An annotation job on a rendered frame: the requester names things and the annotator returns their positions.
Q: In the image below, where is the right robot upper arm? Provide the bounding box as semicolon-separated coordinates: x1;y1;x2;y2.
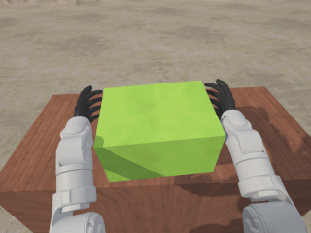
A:
242;201;307;233

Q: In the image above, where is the right robot forearm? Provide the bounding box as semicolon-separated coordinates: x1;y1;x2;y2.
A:
220;109;308;233

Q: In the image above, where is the left robot upper arm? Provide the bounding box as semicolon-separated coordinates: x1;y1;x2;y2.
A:
51;212;106;233

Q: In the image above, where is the pedestal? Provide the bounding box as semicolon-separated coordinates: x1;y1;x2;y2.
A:
0;86;311;233

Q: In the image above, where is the carton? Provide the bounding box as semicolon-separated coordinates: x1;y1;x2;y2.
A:
93;81;226;182

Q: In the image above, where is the left robot hand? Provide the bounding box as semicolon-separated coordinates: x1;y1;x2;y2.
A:
73;85;103;124

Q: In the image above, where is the right robot hand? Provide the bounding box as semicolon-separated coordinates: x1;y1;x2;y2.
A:
205;79;236;120

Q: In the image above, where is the left robot forearm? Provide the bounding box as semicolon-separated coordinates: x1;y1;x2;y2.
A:
49;116;97;233

